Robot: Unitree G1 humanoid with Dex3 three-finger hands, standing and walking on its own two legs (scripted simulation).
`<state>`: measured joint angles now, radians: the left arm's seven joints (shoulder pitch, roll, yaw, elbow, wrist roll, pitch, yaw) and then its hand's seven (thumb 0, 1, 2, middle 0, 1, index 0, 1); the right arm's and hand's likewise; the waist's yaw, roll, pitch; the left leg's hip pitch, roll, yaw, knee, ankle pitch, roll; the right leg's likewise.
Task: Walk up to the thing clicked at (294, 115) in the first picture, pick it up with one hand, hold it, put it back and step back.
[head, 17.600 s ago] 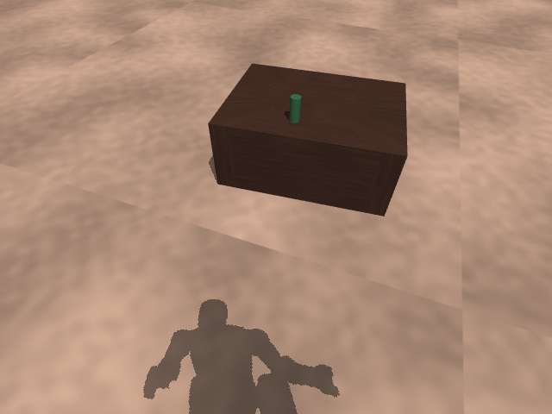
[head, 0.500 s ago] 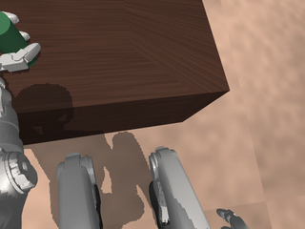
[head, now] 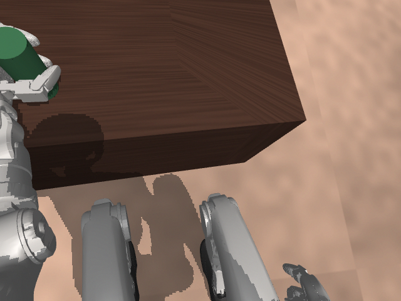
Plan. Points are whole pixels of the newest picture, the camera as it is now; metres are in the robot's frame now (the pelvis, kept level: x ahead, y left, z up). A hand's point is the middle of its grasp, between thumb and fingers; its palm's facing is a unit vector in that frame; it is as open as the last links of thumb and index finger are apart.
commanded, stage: settle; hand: left
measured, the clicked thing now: (27, 68) +0.52 +0.26 +0.02
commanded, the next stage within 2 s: lift in 0.88 s
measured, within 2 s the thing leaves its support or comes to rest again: leaves its support in 0.04 s
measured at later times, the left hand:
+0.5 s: hand (0, 29) +0.53 +0.27 +0.09, palm faces +0.23 -0.97 -0.02, open 7.6 cm
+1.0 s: hand out of the picture +0.53 +0.28 +0.13, palm faces +0.24 -0.97 -0.02, open 7.6 cm
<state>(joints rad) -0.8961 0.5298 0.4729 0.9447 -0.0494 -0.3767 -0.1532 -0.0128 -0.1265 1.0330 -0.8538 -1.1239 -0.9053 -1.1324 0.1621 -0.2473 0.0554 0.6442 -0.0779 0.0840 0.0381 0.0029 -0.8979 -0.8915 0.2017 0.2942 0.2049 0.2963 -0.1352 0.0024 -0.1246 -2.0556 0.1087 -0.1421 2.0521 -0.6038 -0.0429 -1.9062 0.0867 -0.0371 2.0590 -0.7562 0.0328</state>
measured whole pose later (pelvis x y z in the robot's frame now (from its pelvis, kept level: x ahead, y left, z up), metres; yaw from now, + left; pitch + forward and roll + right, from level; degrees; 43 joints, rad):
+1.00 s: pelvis +0.03 +0.01 +0.10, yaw +2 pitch +34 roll -6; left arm -0.90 0.51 0.43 1.03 -0.06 -0.40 -0.14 -0.01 -0.13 1.07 -0.82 -1.18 -0.88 -1.19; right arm 0.20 -0.24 0.04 0.68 -0.06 0.05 0.03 0.00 -0.88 -0.89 0.20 0.29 0.21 0.30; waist -0.13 0.02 -0.17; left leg -1.74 0.11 -0.09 1.72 -0.58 -0.02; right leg -1.59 0.06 -0.02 1.70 -0.71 0.04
